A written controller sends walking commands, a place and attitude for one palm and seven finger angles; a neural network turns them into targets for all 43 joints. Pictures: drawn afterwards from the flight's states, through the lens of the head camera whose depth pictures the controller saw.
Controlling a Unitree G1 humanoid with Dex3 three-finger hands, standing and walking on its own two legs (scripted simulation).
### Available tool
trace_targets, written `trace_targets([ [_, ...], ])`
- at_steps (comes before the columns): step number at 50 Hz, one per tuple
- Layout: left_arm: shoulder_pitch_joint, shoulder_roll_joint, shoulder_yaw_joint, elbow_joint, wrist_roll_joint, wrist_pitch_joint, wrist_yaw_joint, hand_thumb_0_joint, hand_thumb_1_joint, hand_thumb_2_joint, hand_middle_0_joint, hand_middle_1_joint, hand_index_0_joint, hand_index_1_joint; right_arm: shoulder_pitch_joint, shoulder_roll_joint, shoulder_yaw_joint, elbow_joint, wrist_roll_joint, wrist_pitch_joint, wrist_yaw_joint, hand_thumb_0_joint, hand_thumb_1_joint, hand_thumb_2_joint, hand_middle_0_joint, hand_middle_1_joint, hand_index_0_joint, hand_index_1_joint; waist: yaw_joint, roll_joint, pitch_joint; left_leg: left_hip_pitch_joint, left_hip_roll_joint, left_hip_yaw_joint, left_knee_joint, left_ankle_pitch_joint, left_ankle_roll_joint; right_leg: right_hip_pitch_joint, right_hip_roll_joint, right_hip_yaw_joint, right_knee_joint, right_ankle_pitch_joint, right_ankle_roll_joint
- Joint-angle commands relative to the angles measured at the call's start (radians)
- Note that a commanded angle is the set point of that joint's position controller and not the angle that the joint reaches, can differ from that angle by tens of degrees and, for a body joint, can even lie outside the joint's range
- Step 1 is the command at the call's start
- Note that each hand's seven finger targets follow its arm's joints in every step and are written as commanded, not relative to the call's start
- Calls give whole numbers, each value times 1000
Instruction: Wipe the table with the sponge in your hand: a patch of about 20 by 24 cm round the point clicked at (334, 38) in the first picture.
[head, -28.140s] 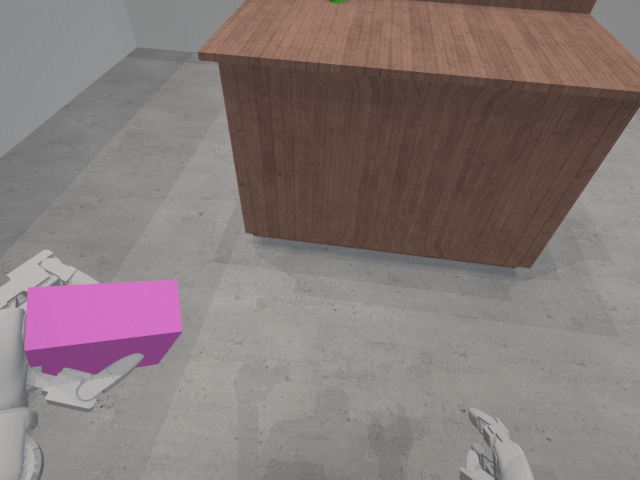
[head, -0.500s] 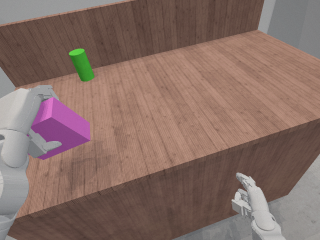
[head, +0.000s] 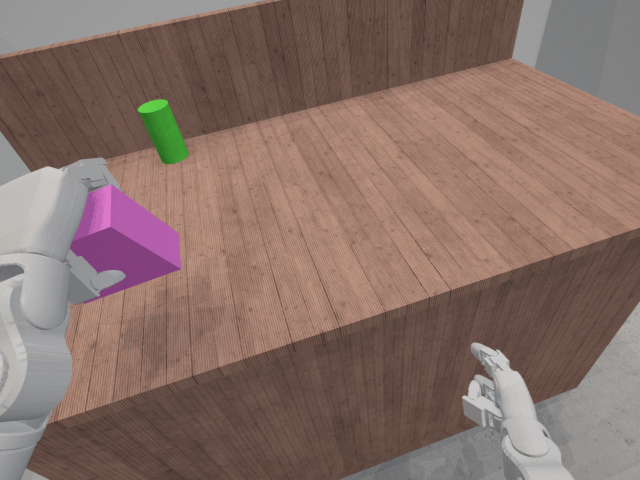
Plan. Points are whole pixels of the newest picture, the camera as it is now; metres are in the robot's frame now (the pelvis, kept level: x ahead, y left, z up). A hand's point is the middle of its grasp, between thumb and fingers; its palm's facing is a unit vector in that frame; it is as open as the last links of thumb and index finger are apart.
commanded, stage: turn the palm down, sponge in hand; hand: left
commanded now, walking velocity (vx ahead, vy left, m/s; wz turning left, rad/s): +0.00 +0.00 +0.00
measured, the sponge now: (108, 256) +0.26 +0.28 +0.20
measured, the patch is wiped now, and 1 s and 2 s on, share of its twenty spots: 0.00 0.00 0.00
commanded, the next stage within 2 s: move the sponge above the wiping area in 0.26 s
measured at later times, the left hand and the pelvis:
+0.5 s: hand (82, 232) +0.25 +0.29 +0.24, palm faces +0.36 -0.11 -0.93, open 9.3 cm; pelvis +0.00 +0.01 +0.00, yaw +0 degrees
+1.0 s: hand (97, 239) +0.26 +0.28 +0.23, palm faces +0.33 -0.14 -0.93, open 9.3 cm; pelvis +0.01 +0.01 +0.00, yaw +0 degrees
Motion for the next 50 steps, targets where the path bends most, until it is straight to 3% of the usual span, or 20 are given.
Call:
trace_targets([
  [1,-297,282,194,-139,50,-24,60,0,100,1300,-1200,-1600,-1200,-1600,-263,-72,-36,-185,-2,-62,-1,0,-900,-900,200,300,200,300,10,-70,-213,-82,-2,-71,-64,128,21,184,-73,185,-121,-96,8],
  [3,-320,283,197,-155,53,-21,61,0,100,1300,-1200,-1600,-1200,-1600,-315,-52,-19,-204,14,-76,2,0,-900,-900,200,300,200,300,15,-49,-200,-72,-7,-73,-65,113,20,157,-65,221,-136,-142,-1],
  [6,-275,263,182,-131,50,-27,53,0,100,1300,-1200,-1600,-1200,-1600,-256,-71,-37,-186,0,-62,1,0,-900,-900,200,300,200,300,9,-85,-215,-75,1,-69,-74,131,22,186,-70,169,-120,-78,10],
  [8,-288,275,200,-164,51,-22,55,0,100,1300,-1200,-1600,-1200,-1600,-310,-53,-22,-205,12,-76,5,0,-900,-900,200,300,200,300,17,-58,-227,-69,-3,-72,-65,144,19,186,-65,212,-119,-80,-3],
  [11,-259,262,185,-118,46,-22,48,0,100,1300,-1200,-1600,-1200,-1600,-252,-73,-36,-187,0,-59,3,0,-900,-900,200,300,200,300,7,-110,-206,-82,3,-70,-76,136,23,189,-70,166,-122,-62,13],
  [13,-284,280,202,-160,53,-21,50,0,100,1300,-1200,-1600,-1200,-1600,-308,-54,-21,-207,12,-72,4,0,-900,-900,200,300,200,300,15,-73,-214,-69,-1,-71,-68,142,22,174,-64,208,-126,-82,0],
  [17,-278,276,192,-151,53,-26,49,0,100,1300,-1200,-1600,-1200,-1600,-254,-68,-36,-191,1,-62,2,0,-900,-900,200,300,200,300,12,-70,-225,-70,1,-73,-80,164,21,199,-69,161,-107,-19,9],
  [18,-302,285,201,-170,56,-20,51,0,100,1300,-1200,-1600,-1200,-1600,-310,-53,-19,-209,13,-75,5,0,-900,-900,200,300,200,300,18,-51,-221,-63,-2,-77,-77,151,20,181,-60,204,-122,-67,-4],
  [21,-280,259,173,-118,57,-21,46,0,100,1300,-1200,-1600,-1200,-1600,-247,-74,-36,-186,1,-63,1,0,-900,-900,200,300,200,300,8,-87,-212,-70,2,-73,-89,153,22,193,-64,154,-116,-31,8],
  [23,-321,258,170,-135,64,-19,47,0,100,1300,-1200,-1600,-1200,-1600,-304,-51,-20,-205,15,-79,1,0,-900,-900,200,300,200,300,11,-71,-202,-62,-2,-74,-81,130,22,161,-60,198,-133,-95,-3],
  [26,-306,265,162,-47,73,-18,44,0,100,1300,-1200,-1600,-1200,-1600,-238,-80,-36,-177,1,-63,-6,0,-900,-900,200,300,200,300,2,-99,-195,-84,2,-73,-92,117,20,177,-64,159,-128,-78,6],
  [28,-351,283,173,-124,83,-21,46,0,100,1300,-1200,-1600,-1200,-1600,-304,-55,-20,-203,16,-78,-1,0,-900,-900,200,300,200,300,13,-35,-230,-61,-4,-76,-86,126,21,176,-58,201,-125,-94,-9],
  [31,-322,236,131,-130,83,-25,42,0,100,1300,-1200,-1600,-1200,-1600,-256,-67,-35,-185,-2,-73,0,0,-900,-900,200,300,200,300,12,-26,-257,-48,-2,-79,-102,176,21,217,-56,140,-101,2,-4],
  [33,-353,223,122,-178,89,-19,42,0,100,1300,-1200,-1600,-1200,-1600,-315,-43,-17,-206,11,-87,5,0,-900,-900,200,300,200,300,15,-16,-242,-36,-3,-85,-96,181,21,190,-49,180,-109,-16,-14],
  [35,-295,235,144,-129,92,-19,46,0,100,1300,-1200,-1600,-1200,-1600,-249,-60,-31,-184,0,-76,6,0,-900,-900,200,300,200,300,13,-77,-238,-52,2,-85,-105,192,20,209,-52,141,-104,13,-2],
  [37,-280,250,163,-148,92,-19,45,0,100,1300,-1200,-1600,-1200,-1600,-244,-64,-36,-187,-3,-62,7,0,-900,-900,200,300,200,300,19,-67,-234,-55,4,-81,-108,202,21,217,-53,139,-100,37,-2],
  [38,-298,258,172,-163,97,-9,49,0,100,1300,-1200,-1600,-1200,-1600,-295,-52,-21,-202,7,-72,11,0,-900,-900,200,300,200,300,24,-42,-230,-52,0,-83,-102,193,21,200,-44,185,-109,5,-16],
  [41,-262,227,150,-117,86,-12,47,0,100,1300,-1200,-1600,-1200,-1600,-240,-69,-36,-184,-1,-53,13,0,-900,-900,200,300,200,300,14,-73,-218,-61,6,-79,-113,188,19,205,-47,133,-108,21,-5],
  [43,-270,222,150,-174,88,-10,49,0,100,1300,-1200,-1600,-1200,-1600,-297,-47,-21,-213,12,-65,18,0,-900,-900,200,300,200,300,23,-48,-229,-48,3,-82,-107,188,23,192,-41,171,-111,1,-14],
  [50,-268,171,94,-142,90,-18,53,0,100,1300,-1200,-1600,-1200,-1600,-241,-60,-34,-192,6,-65,14,0,-900,-900,200,300,200,300,1,-64,-213,-48,2,-79,-117,158,22,181,-44,133,-120,-21,-1],
])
